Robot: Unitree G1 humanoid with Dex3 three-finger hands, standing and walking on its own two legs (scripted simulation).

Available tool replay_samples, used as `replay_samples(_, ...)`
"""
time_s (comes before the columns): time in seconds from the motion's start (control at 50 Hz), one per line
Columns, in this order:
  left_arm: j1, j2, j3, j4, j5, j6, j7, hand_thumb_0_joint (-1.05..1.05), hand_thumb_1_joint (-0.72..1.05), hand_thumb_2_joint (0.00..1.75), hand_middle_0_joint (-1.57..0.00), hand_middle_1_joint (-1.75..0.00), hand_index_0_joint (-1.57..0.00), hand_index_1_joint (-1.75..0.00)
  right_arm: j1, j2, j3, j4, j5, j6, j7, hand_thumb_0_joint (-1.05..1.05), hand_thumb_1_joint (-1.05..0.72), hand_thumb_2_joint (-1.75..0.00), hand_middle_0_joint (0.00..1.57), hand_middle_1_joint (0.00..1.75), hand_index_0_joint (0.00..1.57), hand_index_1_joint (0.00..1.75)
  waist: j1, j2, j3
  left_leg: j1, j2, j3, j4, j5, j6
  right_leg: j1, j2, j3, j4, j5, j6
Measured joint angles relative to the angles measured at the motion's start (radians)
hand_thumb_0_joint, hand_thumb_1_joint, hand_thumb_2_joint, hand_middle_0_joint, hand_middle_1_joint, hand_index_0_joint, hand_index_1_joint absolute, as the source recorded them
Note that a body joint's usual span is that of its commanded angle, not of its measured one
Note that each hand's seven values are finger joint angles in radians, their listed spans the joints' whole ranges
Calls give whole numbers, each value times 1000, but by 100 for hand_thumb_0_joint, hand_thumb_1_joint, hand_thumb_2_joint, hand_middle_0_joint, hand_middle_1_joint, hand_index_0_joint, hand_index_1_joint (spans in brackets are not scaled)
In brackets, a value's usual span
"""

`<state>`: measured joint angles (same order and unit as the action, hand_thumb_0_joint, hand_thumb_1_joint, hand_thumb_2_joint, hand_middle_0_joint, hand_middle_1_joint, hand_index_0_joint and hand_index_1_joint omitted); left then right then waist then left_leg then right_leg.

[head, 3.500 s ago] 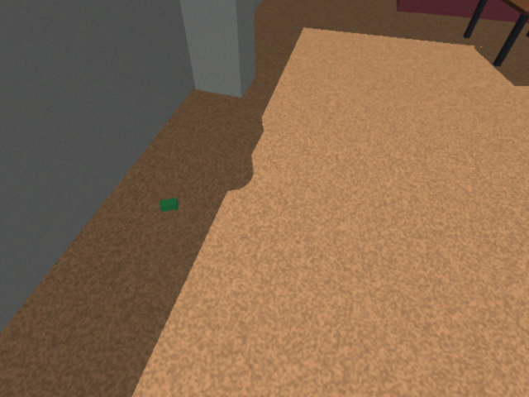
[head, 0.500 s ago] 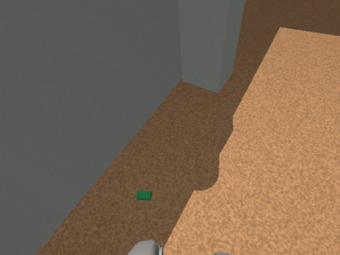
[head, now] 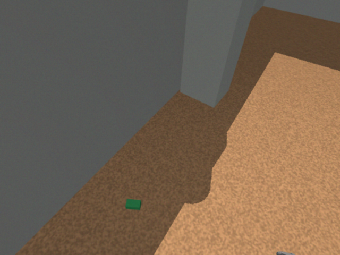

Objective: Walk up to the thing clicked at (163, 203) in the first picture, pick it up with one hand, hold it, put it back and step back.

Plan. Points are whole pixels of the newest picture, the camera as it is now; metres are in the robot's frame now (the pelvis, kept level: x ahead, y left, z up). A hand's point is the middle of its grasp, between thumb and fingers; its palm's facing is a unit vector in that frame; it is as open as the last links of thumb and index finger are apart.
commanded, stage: walk up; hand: left
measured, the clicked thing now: (133, 204) +0.50 +0.23 -0.75
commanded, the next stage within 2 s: stand in 1.08 s
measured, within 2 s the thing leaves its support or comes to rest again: neither
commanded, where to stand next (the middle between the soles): +0.09 +0.00 m, yaw -2 degrees
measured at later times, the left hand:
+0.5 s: hand out of the picture +0.10 +0.25 -0.14, palm faces +0.01 -0.94 -0.34, open 7.4 cm
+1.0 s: hand out of the picture +0.10 +0.26 -0.14, palm faces +0.01 -0.94 -0.34, open 7.4 cm
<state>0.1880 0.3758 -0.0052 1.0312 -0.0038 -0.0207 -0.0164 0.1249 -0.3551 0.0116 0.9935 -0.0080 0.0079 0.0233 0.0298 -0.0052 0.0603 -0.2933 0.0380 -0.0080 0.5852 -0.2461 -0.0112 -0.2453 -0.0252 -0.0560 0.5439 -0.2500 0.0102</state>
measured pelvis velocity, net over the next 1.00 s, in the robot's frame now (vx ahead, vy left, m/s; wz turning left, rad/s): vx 0.02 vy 0.00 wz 0.01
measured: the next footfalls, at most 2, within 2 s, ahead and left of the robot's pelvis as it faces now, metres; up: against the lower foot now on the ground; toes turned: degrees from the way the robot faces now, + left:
none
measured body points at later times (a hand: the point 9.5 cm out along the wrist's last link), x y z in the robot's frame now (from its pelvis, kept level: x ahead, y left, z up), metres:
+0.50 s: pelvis +0.01 +0.00 +0.02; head +0.02 +0.00 +0.47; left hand +0.10 +0.30 -0.11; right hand +0.10 -0.30 -0.12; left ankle +0.05 +0.13 -0.73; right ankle +0.03 -0.13 -0.73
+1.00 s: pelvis +0.02 +0.00 +0.02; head +0.03 +0.00 +0.47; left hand +0.10 +0.31 -0.11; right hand +0.10 -0.30 -0.12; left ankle +0.05 +0.13 -0.73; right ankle +0.03 -0.13 -0.73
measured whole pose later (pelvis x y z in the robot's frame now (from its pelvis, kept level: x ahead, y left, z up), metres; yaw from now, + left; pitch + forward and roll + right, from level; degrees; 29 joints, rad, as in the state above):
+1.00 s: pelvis +0.02 +0.00 +0.02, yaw +0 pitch -2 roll +0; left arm 0.09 0.35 0.01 1.16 0.01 -0.01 -0.01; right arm 0.10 -0.35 0.00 1.15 -0.01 0.00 0.01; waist 0.01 0.01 0.05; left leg -0.16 0.02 0.00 0.34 -0.15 -0.01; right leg -0.12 -0.04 -0.06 0.33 -0.17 0.02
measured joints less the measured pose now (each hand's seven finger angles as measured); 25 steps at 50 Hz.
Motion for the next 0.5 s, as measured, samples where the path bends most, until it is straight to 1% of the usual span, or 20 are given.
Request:
replay_samples(0.1, -10, 1, 1, 47, 0, -8, 0, 0, 90, 90, -21, -30, -20, -30, -31, 3, 5, 28, 7, -9, -1, 1, -90, -90, 21, 30, 20, 30, 8, 18, 0, 35, -5, -2, -61, 26, -4, 32, -4, -4, -51, 18, 2)
replay_samples(0.2, -30, -2, 3, 77, 1, -11, 3, 0, 90, 90, -21, -30, -20, -30, -56, -3, -2, 57, 12, -7, -3, 1, -90, -90, 21, 30, 20, 30, 9, 37, 6, 67, -9, -3, -114, 49, -5, 61, -7, -7, -94, 35, 3)
replay_samples(0.36, -74, -14, 4, 98, 4, -10, 5, 0, 90, 90, -20, -30, -20, -30, -59, -10, -11, 108, 8, 2, -4, 1, -90, -90, 21, 30, 20, 30, -2, 39, -3, 109, -15, 0, -184, 80, -4, 98, -11, -6, -155, 61, 6)
replay_samples(0.5, -108, -23, 8, 104, 7, -5, 4, 0, 90, 90, -21, -30, -20, -30, -38, -7, -12, 145, 1, 1, -5, 1, -90, -90, 21, 30, 20, 30, -17, 18, -10, 127, -18, 5, -220, 96, -3, 113, -13, -2, -188, 77, 9)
